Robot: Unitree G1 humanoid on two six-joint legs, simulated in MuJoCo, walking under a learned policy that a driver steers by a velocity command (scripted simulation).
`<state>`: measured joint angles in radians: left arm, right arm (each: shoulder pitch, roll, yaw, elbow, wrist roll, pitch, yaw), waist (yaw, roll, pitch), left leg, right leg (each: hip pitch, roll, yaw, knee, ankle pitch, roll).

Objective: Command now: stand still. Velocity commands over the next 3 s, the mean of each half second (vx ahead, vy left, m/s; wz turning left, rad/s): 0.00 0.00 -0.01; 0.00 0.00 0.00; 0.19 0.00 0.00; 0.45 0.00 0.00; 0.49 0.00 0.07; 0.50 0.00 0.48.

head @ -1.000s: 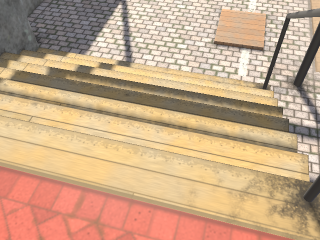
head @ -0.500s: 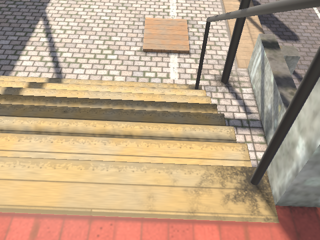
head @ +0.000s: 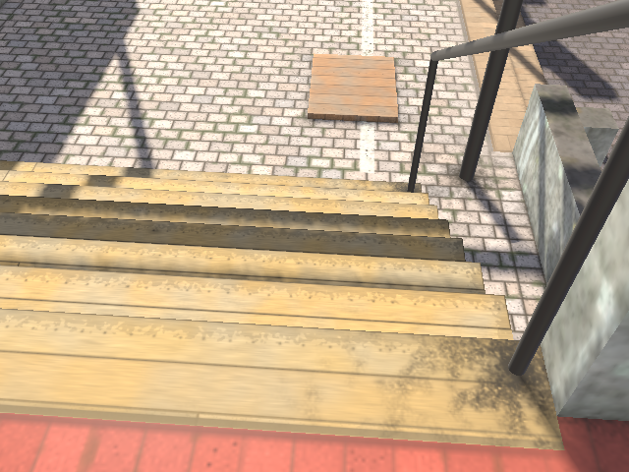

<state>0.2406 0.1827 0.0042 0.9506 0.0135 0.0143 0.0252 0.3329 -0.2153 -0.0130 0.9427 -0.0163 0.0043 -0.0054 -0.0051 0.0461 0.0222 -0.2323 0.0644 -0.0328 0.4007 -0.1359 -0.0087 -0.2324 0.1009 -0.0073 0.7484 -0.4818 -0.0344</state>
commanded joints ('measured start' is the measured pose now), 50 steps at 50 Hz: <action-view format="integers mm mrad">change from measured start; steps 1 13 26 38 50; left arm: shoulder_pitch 14 58 75 88 107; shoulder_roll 75 47 13 -13 -28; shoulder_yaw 17 14 10 7 4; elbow -8 105 177 215 232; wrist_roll -2 -8 -11 -12 -13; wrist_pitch -13 -20 -18 -16 -14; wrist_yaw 4 16 20 23 26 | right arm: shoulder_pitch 39 58 84 111 133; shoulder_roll -95 -56 -17 4 19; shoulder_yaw -17 0 16 22 23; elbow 0 105 173 205 222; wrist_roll -1 -6 -7 -7 -6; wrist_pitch -9 -8 -10 -12 -14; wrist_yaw -7 -20 -30 -36 -39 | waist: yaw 5 9 15 15 14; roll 12 9 13 19 19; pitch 38 52 61 67 73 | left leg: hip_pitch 62 76 76 81 87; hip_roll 65 63 60 61 60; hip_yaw -67 -71 -74 -87 -95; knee -64 -53 -57 -76 -91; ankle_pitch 6 43 74 61 52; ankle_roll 20 22 23 25 27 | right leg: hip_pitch -123 -128 -100 -87 -79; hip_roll -97 -98 -103 -104 -107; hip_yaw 124 115 101 89 82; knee -169 -177 -180 -179 -179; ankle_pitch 153 168 191 193 196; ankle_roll -50 -45 -33 -23 -16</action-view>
